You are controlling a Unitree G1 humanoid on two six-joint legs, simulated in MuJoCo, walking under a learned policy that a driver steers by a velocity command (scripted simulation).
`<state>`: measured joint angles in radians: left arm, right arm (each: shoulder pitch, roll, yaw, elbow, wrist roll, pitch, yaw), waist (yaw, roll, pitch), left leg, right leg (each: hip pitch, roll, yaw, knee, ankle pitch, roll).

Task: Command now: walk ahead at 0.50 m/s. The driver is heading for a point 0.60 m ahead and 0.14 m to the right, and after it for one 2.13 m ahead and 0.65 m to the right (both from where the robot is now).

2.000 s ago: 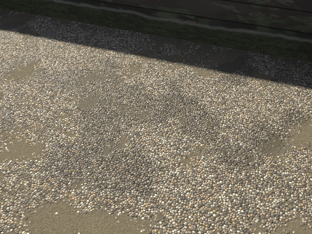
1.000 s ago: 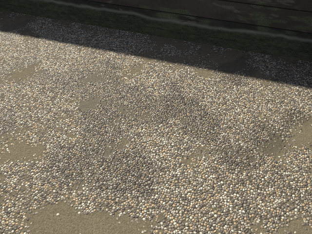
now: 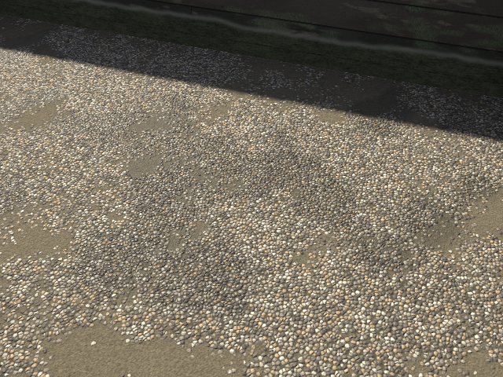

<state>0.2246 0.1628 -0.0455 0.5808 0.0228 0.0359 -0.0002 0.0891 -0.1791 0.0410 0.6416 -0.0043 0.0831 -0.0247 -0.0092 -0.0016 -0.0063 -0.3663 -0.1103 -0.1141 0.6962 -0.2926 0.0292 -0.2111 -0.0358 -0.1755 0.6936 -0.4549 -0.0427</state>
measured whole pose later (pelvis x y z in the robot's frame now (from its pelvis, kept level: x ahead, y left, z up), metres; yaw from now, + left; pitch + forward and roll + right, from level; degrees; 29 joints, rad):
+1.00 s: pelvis +0.00 +0.00 +0.00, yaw +0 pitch -2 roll +0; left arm 0.23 0.16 -0.05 0.58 0.02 0.03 0.00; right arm 0.08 -0.18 0.04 0.64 0.00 0.09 -0.02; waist -0.01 0.00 -0.01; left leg -0.37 -0.10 -0.10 0.70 -0.29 0.03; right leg -0.21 -0.03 -0.18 0.69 -0.46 -0.04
